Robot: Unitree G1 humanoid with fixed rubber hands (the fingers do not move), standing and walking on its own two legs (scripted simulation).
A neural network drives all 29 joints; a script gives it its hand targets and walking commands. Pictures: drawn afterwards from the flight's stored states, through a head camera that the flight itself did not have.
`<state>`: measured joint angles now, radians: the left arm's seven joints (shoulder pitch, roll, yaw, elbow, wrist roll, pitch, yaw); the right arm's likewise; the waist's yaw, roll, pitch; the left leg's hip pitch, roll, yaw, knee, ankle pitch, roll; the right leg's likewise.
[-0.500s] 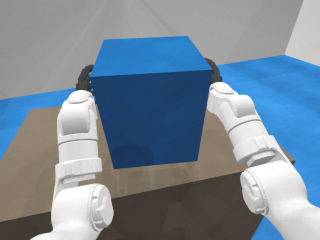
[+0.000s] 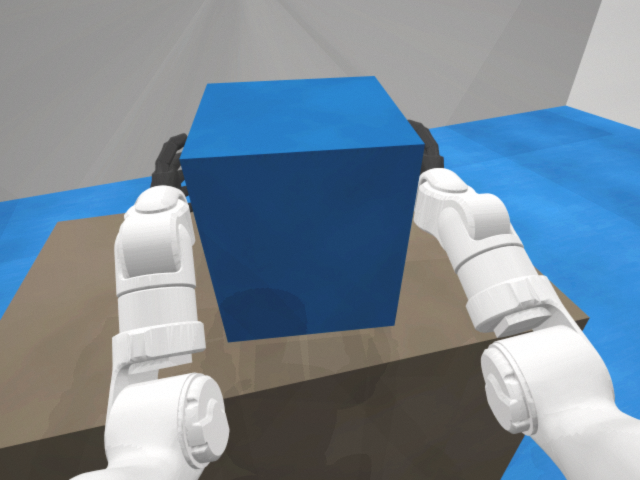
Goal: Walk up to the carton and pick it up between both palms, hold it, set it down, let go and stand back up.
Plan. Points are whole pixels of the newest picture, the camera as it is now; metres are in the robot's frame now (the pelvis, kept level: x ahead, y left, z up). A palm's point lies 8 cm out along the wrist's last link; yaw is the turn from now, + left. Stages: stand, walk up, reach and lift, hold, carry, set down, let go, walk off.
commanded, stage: hold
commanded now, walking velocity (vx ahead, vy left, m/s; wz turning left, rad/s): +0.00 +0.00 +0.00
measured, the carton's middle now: (302, 206) +0.38 +0.01 +0.23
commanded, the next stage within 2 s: none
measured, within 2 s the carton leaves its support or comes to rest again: neither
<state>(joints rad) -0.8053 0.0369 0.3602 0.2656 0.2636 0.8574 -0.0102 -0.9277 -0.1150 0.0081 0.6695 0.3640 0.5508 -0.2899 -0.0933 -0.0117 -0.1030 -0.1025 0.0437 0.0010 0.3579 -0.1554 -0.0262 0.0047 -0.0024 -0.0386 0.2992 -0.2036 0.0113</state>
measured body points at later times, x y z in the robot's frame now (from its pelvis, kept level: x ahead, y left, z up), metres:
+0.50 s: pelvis +0.01 +0.00 +0.00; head -0.08 +0.02 +0.44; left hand +0.38 +0.16 +0.26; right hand +0.38 -0.15 +0.26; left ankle +0.03 +0.13 -0.75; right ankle -0.02 -0.12 -0.75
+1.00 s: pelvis +0.00 +0.00 +0.00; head -0.08 +0.02 +0.44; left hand +0.38 +0.17 +0.26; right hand +0.39 -0.14 +0.26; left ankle +0.03 +0.13 -0.75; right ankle -0.02 -0.12 -0.75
